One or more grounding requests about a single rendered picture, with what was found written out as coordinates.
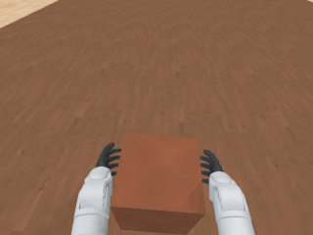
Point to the carton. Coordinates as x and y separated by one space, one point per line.
158 184

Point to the robot left hand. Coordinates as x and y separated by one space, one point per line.
105 158

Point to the robot right hand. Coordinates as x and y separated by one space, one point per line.
213 165

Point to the right robot forearm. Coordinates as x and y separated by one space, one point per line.
230 207

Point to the left robot forearm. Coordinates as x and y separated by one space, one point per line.
93 206

